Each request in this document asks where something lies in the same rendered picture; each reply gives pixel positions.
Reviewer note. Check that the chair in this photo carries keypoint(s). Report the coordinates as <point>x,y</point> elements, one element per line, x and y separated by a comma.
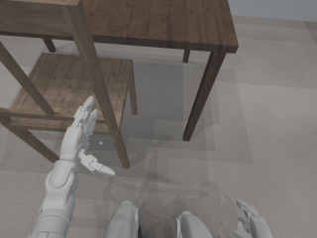
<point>58,84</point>

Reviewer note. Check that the robot right hand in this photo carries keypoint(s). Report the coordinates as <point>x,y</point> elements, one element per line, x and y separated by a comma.
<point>255,228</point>

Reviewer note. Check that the table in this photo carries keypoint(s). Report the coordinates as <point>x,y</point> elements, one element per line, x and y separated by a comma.
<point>189,25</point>

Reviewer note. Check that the robot left hand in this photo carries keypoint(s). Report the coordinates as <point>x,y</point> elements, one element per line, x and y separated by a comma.
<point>76,136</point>

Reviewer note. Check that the left robot thigh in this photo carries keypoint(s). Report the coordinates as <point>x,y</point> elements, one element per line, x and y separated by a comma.
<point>123,222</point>

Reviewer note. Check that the right robot thigh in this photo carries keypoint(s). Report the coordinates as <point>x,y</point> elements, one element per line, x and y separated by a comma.
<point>190,226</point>

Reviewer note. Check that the robot thigh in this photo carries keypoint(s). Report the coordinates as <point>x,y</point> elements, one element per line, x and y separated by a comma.
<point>123,222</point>
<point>190,226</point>

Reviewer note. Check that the left robot forearm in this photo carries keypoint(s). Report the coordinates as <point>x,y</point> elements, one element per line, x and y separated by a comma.
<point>55,213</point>

